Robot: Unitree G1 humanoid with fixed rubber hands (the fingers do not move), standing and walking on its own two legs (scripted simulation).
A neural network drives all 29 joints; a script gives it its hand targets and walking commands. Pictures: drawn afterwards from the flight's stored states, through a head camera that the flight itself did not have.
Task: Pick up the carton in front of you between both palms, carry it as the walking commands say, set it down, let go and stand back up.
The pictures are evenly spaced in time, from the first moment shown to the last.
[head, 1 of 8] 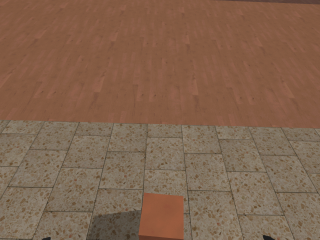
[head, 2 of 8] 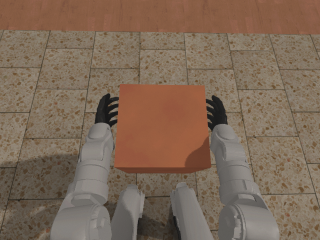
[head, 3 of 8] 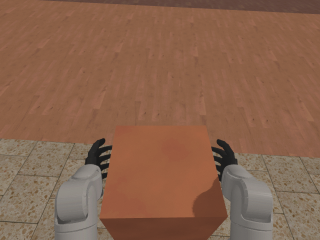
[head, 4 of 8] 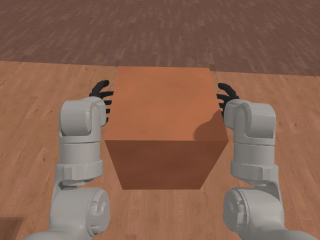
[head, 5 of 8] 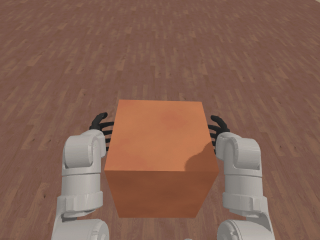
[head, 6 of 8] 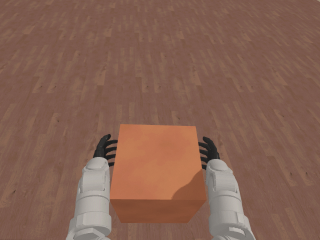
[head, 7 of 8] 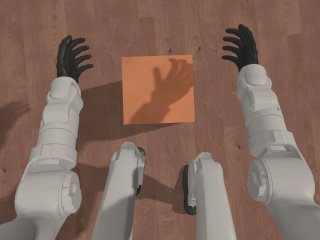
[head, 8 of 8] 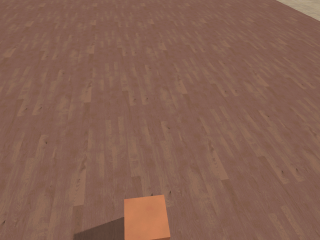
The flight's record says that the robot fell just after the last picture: no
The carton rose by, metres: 0.96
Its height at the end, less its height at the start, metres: +0.23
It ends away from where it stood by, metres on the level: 4.76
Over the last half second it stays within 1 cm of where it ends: yes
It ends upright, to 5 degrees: yes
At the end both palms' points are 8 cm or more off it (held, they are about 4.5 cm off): yes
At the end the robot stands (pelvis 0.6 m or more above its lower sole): yes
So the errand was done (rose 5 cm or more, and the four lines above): yes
